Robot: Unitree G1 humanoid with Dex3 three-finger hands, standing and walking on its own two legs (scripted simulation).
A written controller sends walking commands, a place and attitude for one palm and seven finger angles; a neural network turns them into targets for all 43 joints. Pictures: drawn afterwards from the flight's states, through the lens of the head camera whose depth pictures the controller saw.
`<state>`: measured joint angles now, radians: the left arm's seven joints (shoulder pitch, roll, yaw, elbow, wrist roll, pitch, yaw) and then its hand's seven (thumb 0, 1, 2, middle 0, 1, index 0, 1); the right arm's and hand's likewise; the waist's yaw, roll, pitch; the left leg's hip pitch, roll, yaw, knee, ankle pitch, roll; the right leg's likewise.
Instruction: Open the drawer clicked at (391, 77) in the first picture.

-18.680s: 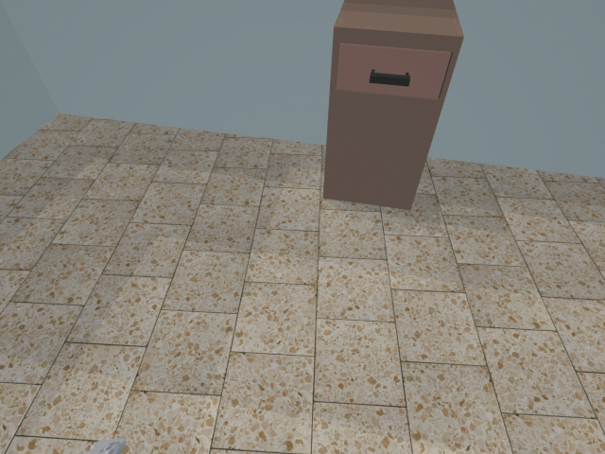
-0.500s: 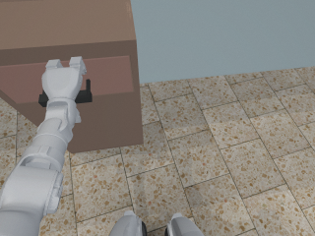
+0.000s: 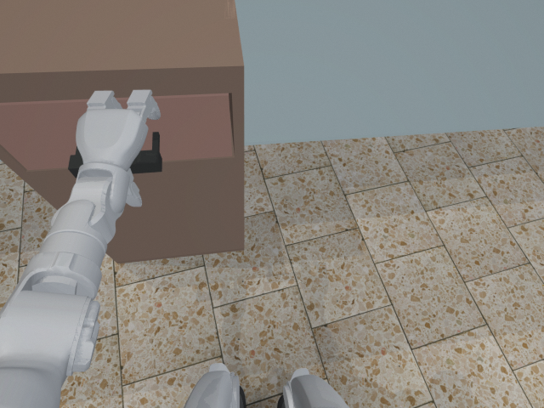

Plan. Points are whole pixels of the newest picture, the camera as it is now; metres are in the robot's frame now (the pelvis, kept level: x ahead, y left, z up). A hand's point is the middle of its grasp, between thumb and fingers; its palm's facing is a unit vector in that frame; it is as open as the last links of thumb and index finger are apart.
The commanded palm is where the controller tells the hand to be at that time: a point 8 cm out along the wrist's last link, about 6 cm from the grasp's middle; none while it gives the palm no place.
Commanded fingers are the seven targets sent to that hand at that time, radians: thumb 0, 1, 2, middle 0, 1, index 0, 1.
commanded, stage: move the hooked fingers above the handle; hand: left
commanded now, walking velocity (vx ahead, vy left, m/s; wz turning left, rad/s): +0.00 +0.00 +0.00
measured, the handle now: (118, 151) +0.54 +0.23 -0.03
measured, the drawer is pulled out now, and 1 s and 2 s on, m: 0.00 0.00 0.00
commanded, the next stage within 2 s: lower the fingers behind the handle in 1.28 s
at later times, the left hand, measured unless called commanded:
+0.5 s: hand (116, 175) +0.46 +0.21 +0.01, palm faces -0.17 -0.06 -0.98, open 13.8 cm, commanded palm +0.47 +0.21 +0.08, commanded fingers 0.00 -0.50 0.30 -0.30 -1.20 -0.30 -1.20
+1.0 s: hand (131, 161) +0.47 +0.18 +0.03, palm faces -0.13 -0.09 -0.99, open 13.8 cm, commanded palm +0.47 +0.21 +0.08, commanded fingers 0.00 -0.50 0.30 -0.30 -1.20 -0.30 -1.20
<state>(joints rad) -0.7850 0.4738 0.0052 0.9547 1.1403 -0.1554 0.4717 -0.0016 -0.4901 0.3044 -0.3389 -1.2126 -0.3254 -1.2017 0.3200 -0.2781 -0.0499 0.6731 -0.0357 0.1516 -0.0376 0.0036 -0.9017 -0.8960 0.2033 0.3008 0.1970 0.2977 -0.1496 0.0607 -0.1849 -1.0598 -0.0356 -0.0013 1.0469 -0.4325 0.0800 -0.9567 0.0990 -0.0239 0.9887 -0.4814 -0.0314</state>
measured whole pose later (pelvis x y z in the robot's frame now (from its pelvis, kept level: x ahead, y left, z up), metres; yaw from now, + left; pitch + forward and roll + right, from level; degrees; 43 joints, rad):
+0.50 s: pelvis +0.00 -0.01 +0.02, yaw +0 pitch +23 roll -4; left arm -0.73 0.51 -0.07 1.01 1.07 -0.18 0.25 0.00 -0.49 0.30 -0.32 -1.21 -0.32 -1.21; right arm 0.42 -0.28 -0.04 0.67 0.00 0.15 -0.05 0.00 -0.90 -0.90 0.21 0.30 0.20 0.30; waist -0.12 0.06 -0.18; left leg -0.94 -0.03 -0.01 0.95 -0.40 0.07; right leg -0.84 0.11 -0.02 0.89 -0.44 -0.04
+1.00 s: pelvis +0.01 +0.00 +0.03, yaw +0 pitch +20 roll -3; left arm -0.75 0.42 -0.07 1.03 1.09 -0.11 0.28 0.00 -0.49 0.30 -0.33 -1.21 -0.33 -1.21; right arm 0.35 -0.22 -0.01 0.63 0.00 0.17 -0.04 0.00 -0.90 -0.90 0.21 0.30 0.20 0.30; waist -0.13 0.06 -0.19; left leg -0.86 -0.03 0.01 0.90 -0.40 0.08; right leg -0.76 0.10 0.00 0.84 -0.43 -0.04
